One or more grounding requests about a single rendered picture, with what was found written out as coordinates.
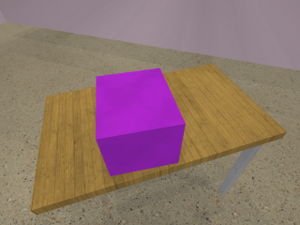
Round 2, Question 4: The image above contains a table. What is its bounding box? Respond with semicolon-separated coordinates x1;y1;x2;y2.
30;64;287;215

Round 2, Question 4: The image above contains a carton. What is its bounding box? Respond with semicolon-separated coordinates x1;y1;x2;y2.
96;68;186;176

